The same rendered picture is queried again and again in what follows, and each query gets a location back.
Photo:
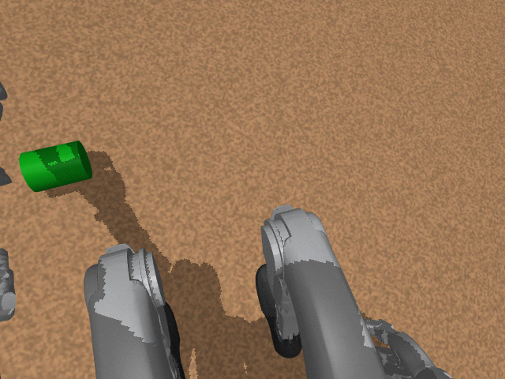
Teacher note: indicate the can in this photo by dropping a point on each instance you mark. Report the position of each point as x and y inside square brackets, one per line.
[55, 166]

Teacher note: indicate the left robot arm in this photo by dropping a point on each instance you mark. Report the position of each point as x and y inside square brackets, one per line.
[7, 292]

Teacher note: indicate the right robot foot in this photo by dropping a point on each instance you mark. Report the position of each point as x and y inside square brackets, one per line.
[285, 348]

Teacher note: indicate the left robot foot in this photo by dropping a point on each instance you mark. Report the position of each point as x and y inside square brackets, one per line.
[174, 341]

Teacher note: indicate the right robot hand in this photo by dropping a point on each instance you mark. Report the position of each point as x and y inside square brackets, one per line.
[405, 358]

